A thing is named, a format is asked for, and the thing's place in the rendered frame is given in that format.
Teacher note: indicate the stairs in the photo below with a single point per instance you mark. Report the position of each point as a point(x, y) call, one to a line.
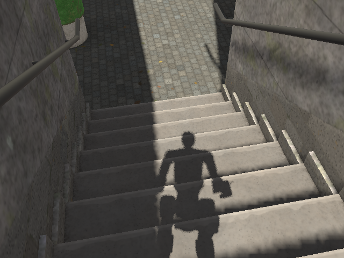
point(190, 178)

